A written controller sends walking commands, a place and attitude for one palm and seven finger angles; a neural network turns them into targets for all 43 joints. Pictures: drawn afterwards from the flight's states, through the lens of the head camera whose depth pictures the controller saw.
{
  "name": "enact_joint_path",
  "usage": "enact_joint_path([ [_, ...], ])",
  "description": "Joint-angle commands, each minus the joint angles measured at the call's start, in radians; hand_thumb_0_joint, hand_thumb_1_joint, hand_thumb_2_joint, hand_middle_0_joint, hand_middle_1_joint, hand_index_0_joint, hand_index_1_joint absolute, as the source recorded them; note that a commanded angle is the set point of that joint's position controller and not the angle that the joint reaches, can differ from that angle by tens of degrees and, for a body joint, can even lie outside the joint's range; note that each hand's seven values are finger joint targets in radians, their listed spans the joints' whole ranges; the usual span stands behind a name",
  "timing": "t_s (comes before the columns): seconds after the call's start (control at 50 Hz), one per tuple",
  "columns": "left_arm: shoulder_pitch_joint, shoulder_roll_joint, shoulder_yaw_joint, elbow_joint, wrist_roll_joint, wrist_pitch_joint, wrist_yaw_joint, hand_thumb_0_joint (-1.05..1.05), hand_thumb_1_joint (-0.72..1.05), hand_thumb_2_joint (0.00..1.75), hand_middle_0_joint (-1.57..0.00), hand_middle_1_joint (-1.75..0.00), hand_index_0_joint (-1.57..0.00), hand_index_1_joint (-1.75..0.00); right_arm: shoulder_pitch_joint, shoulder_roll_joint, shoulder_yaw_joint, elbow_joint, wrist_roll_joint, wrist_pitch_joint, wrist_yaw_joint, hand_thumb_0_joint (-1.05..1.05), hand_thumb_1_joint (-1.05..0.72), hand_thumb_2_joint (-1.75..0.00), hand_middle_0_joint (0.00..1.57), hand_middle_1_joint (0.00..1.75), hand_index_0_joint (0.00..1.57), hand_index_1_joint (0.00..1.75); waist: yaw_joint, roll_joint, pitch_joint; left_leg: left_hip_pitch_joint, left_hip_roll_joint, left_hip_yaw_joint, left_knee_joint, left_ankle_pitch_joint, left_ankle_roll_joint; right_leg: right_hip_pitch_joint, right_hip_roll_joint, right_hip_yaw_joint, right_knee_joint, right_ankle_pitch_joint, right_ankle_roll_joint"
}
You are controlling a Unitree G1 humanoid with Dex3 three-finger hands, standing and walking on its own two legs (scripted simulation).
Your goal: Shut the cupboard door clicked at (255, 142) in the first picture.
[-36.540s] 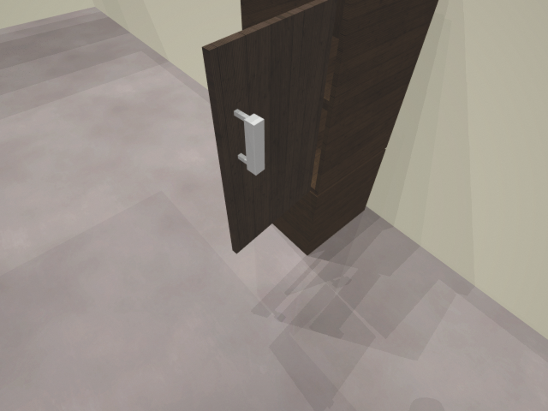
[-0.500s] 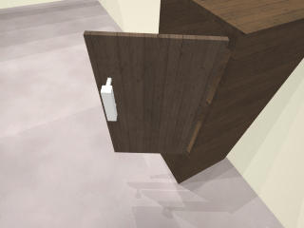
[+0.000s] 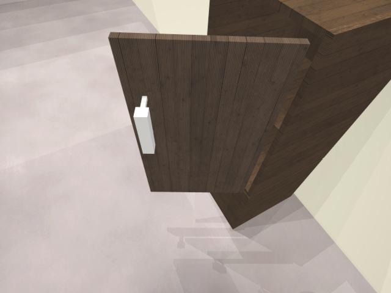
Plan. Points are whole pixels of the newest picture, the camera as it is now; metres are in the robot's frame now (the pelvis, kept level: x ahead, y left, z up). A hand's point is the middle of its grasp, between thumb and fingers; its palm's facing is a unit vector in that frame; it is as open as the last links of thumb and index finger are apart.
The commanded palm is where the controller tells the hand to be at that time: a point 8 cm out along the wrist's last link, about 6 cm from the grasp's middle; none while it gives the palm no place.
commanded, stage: come to a stop and stand still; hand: left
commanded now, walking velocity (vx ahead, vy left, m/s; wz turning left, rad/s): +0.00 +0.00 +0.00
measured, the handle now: (146, 125) +0.44 +0.15 +0.06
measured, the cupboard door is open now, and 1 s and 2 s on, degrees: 62 62 62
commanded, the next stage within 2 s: look again from close up in 0.16 s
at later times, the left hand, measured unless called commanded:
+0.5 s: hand out of the picture +0.01 +0.18 -0.17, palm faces +0.00 -0.98 -0.21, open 7.4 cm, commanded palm none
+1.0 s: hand out of the picture -0.05 +0.20 -0.18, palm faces +0.02 -0.99 -0.17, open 7.4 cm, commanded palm none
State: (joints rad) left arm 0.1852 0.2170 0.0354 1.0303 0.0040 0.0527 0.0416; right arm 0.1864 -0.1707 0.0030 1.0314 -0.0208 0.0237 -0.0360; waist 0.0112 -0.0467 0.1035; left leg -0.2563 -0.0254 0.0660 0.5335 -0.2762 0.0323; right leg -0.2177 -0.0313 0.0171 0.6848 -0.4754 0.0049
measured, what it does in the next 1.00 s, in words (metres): stands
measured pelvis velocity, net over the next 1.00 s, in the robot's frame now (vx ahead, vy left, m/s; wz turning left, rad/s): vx -0.03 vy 0.02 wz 0.01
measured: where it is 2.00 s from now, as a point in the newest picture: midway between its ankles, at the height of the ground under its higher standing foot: outside the picture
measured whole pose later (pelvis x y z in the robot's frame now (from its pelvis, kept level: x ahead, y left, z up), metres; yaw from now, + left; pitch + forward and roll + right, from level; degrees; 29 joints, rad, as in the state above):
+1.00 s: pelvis -0.03 +0.02 +0.01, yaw +1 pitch -1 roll +0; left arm 0.34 0.19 -0.02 1.09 0.01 0.00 0.04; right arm 0.26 -0.16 0.01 1.11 -0.01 -0.01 -0.01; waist 0.00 -0.05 0.01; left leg -0.25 -0.03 0.06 0.46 -0.20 0.06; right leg -0.16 -0.04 0.02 0.45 -0.27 0.04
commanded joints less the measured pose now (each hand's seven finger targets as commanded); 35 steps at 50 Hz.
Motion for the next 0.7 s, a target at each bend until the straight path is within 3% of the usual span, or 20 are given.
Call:
enact_joint_path([
  [0.0, 0.121, 0.071, -0.003, 0.007, 0.012, -0.035, -0.006, 0.0, 0.9, 0.9, -0.2, -0.3, -0.2, -0.3, 0.012, -0.136, -0.035, -0.033, 0.019, -0.021, 0.0, 0.0, -0.9, -0.9, 0.2, 0.3, 0.2, 0.3, 0.015, 0.061, -0.135, 0.034, 0.141, -0.152, -0.142, 0.207, 0.021, 0.113, -0.047, 0.091, -0.32, 0.299, -0.028],
  [0.02, 0.085, 0.089, -0.006, 0.002, 0.011, -0.04, -0.01, 0.0, 0.9, 0.9, -0.2, -0.3, -0.2, -0.3, 0.023, -0.12, -0.033, -0.025, 0.02, -0.021, 0.006, 0.0, -0.9, -0.9, 0.2, 0.3, 0.2, 0.3, -0.006, 0.079, -0.099, 0.042, 0.111, -0.134, -0.177, 0.092, -0.008, 0.066, -0.085, 0.116, -0.34, 0.288, -0.043],
  [0.06, 0.052, 0.08, -0.009, 0.01, 0.009, -0.053, -0.012, 0.0, 0.9, 0.9, -0.2, -0.3, -0.2, -0.3, 0.044, -0.1, -0.032, 0.004, 0.014, -0.017, 0.008, 0.0, -0.9, -0.9, 0.2, 0.3, 0.2, 0.3, -0.02, -0.036, -0.049, 0.088, 0.101, -0.107, -0.166, 0.138, -0.023, 0.011, -0.085, 0.123, -0.36, 0.345, -0.048],
  [0.1, 0.056, 0.071, -0.014, 0.019, 0.006, -0.06, -0.01, 0.0, 0.9, 0.9, -0.2, -0.3, -0.2, -0.3, 0.081, -0.103, -0.028, 0.031, 0.013, -0.025, 0.008, 0.0, -0.9, -0.9, 0.2, 0.3, 0.2, 0.3, -0.026, -0.037, -0.065, 0.121, 0.114, -0.107, -0.179, 0.208, -0.022, 0.033, -0.075, 0.106, -0.359, 0.412, -0.042],
  [0.12, 0.144, 0.067, -0.013, 0.008, 0.028, -0.095, 0.039, 0.0, 0.9, 0.9, -0.2, -0.3, -0.2, -0.3, 0.04, -0.139, -0.036, -0.039, 0.015, -0.048, 0.013, 0.0, -0.9, -0.9, 0.2, 0.3, 0.2, 0.3, -0.002, 0.032, -0.073, 0.096, 0.133, -0.066, 0.044, 0.39, -0.035, 0.02, -0.104, 0.122, -0.279, 0.797, -0.015],
  [0.14, 0.144, 0.123, -0.005, -0.01, 0.02, -0.11, 0.04, 0.0, 0.9, 0.9, -0.2, -0.3, -0.2, -0.3, 0.05, -0.134, -0.027, -0.064, 0.012, -0.055, 0.015, 0.0, -0.9, -0.9, 0.2, 0.3, 0.2, 0.3, -0.019, 0.098, -0.104, 0.066, 0.112, -0.064, 0.021, 0.394, -0.041, 0.073, -0.143, 0.118, -0.234, 0.998, -0.039],
  [0.16, 0.153, 0.124, -0.005, -0.035, 0.013, -0.107, 0.035, 0.0, 0.9, 0.9, -0.2, -0.3, -0.2, -0.3, 0.127, -0.107, -0.033, -0.06, 0.003, -0.063, 0.015, 0.0, -0.9, -0.9, 0.2, 0.3, 0.2, 0.3, -0.035, 0.077, -0.213, 0.081, 0.105, -0.058, -0.005, 0.343, -0.028, 0.139, -0.132, 0.103, -0.162, 0.99, -0.056],
  [0.18, 0.15, 0.094, -0.01, -0.041, 0.007, -0.106, 0.032, 0.0, 0.9, 0.9, -0.2, -0.3, -0.2, -0.3, 0.132, -0.101, -0.03, -0.061, 0.003, -0.062, 0.01, 0.0, -0.9, -0.9, 0.2, 0.3, 0.2, 0.3, -0.026, 0.035, -0.273, 0.104, 0.11, -0.072, 0.01, 0.395, -0.018, 0.16, -0.116, 0.085, -0.147, 0.962, -0.055],
  [0.22, 0.141, 0.084, -0.014, -0.053, 0.006, -0.099, 0.027, 0.0, 0.9, 0.9, -0.2, -0.3, -0.2, -0.3, 0.106, -0.105, -0.033, -0.077, 0.011, -0.05, 0.009, 0.0, -0.9, -0.9, 0.2, 0.3, 0.2, 0.3, -0.022, -0.039, -0.196, 0.074, 0.112, -0.079, -0.008, 0.301, -0.012, 0.101, -0.1, 0.079, -0.192, 0.806, -0.054],
  [0.24, 0.141, 0.084, -0.019, -0.06, 0.01, -0.095, 0.025, 0.0, 0.9, 0.9, -0.2, -0.3, -0.2, -0.3, 0.107, -0.103, -0.03, -0.078, 0.008, -0.049, 0.01, 0.0, -0.9, -0.9, 0.2, 0.3, 0.2, 0.3, -0.02, -0.036, -0.146, 0.061, 0.11, -0.074, -0.016, 0.302, -0.013, 0.071, -0.093, 0.085, -0.202, 0.78, -0.059],
  [0.26, 0.131, 0.083, -0.02, -0.068, 0.009, -0.09, 0.022, 0.0, 0.9, 0.9, -0.2, -0.3, -0.2, -0.3, 0.101, -0.102, -0.03, -0.081, 0.009, -0.043, 0.011, 0.0, -0.9, -0.9, 0.2, 0.3, 0.2, 0.3, -0.023, -0.03, -0.11, 0.051, 0.103, -0.077, -0.029, 0.24, -0.014, 0.044, -0.09, 0.087, -0.218, 0.677, -0.059],
  [0.3, 0.108, 0.088, -0.024, -0.08, 0.009, -0.079, 0.014, 0.0, 0.9, 0.9, -0.2, -0.3, -0.2, -0.3, 0.084, -0.109, -0.03, -0.081, 0.008, -0.037, 0.016, 0.0, -0.9, -0.9, 0.2, 0.3, 0.2, 0.3, -0.024, 0.009, -0.031, 0.03, 0.103, -0.094, -0.08, 0.131, -0.011, -0.036, -0.068, 0.097, -0.263, 0.38, -0.057],
  [0.32, 0.104, 0.092, -0.024, -0.083, 0.011, -0.077, 0.011, 0.0, 0.9, 0.9, -0.2, -0.3, -0.2, -0.3, 0.078, -0.116, -0.031, -0.083, 0.007, -0.036, 0.019, 0.0, -0.9, -0.9, 0.2, 0.3, 0.2, 0.3, -0.024, 0.026, -0.008, 0.019, 0.101, -0.104, -0.095, 0.086, -0.009, -0.063, -0.058, 0.105, -0.286, 0.266, -0.057],
  [0.38, 0.117, 0.099, -0.028, -0.084, 0.012, -0.075, 0.006, 0.0, 0.9, 0.9, -0.2, -0.3, -0.2, -0.3, 0.086, -0.12, -0.03, -0.077, 0.005, -0.033, 0.025, 0.0, -0.9, -0.9, 0.2, 0.3, 0.2, 0.3, -0.026, 0.002, 0.015, 0.013, 0.091, -0.106, -0.115, -0.006, -0.009, -0.105, -0.055, 0.115, -0.329, 0.104, -0.06],
  [0.4, 0.116, 0.099, -0.028, -0.085, 0.012, -0.072, 0.005, 0.0, 0.9, 0.9, -0.2, -0.3, -0.2, -0.3, 0.092, -0.127, -0.03, -0.073, 0.003, -0.033, 0.026, 0.0, -0.9, -0.9, 0.2, 0.3, 0.2, 0.3, -0.03, 0.02, 0.015, 0.012, 0.093, -0.111, -0.127, -0.038, -0.009, -0.12, -0.05, 0.114, -0.33, 0.061, -0.058],
  [0.44, 0.132, 0.097, -0.029, -0.087, 0.014, -0.07, 0.004, 0.0, 0.9, 0.9, -0.2, -0.3, -0.2, -0.3, 0.097, -0.126, -0.03, -0.069, 0.004, -0.034, 0.026, 0.0, -0.9, -0.9, 0.2, 0.3, 0.2, 0.3, -0.025, 0.039, 0.023, -0.012, 0.1, -0.127, -0.153, -0.074, -0.001, -0.114, -0.038, 0.104, -0.329, 0.055, -0.054],
  [0.5, 0.154, 0.09, -0.03, -0.078, 0.013, -0.07, 0.001, 0.0, 0.9, 0.9, -0.2, -0.3, -0.2, -0.3, 0.098, -0.138, -0.028, -0.06, 0.005, -0.04, 0.026, 0.0, -0.9, -0.9, 0.2, 0.3, 0.2, 0.3, -0.02, 0.051, -0.017, -0.017, 0.11, -0.145, -0.175, -0.089, 0.003, -0.085, -0.033, 0.093, -0.308, 0.092, -0.048],
  [0.68, 0.196, 0.077, -0.04, -0.026, 0.012, -0.076, -0.002, 0.0, 0.9, 0.9, -0.2, -0.3, -0.2, -0.3, 0.1, -0.139, -0.022, -0.014, 0.013, -0.053, 0.022, 0.0, -0.9, -0.9, 0.2, 0.3, 0.2, 0.3, -0.01, 0.043, -0.043, 0.005, 0.121, -0.15, -0.189, -0.011, 0.01, -0.038, -0.046, 0.074, -0.305, 0.206, -0.038],
])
